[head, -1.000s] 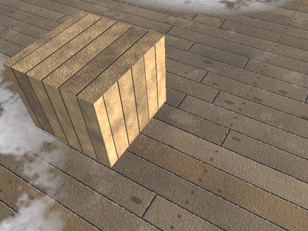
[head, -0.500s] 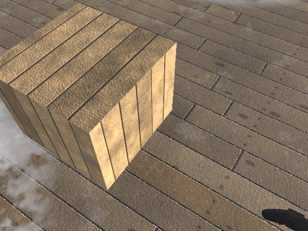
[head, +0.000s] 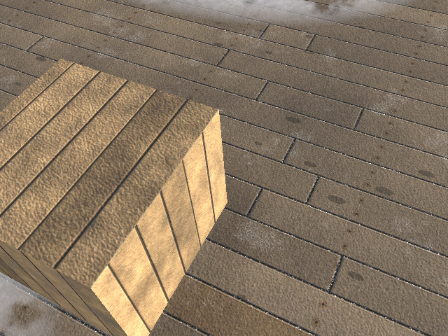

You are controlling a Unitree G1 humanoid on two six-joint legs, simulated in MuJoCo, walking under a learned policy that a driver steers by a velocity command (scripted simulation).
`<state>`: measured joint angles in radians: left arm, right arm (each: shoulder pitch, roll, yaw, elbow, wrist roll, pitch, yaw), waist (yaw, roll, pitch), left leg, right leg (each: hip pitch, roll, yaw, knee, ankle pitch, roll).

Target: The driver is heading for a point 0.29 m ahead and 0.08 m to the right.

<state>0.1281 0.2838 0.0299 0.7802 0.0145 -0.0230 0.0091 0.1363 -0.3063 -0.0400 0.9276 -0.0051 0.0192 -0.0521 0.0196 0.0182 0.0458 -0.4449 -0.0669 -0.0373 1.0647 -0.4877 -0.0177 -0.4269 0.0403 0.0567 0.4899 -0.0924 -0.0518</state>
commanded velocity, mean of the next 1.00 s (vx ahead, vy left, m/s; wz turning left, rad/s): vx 0.01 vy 0.00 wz -0.52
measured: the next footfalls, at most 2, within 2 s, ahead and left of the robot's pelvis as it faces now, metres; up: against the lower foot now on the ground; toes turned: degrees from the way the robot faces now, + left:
left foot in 0.22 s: +0.08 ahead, +0.15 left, +0.00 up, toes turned -12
right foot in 0.66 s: +0.04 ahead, -0.13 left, +0.00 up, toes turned -28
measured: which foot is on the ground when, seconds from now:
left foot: up 0.00-0.20, down 0.22-0.66, up 0.68-1.00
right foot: down 0.00-0.24, up 0.26-0.64, down 0.66-1.00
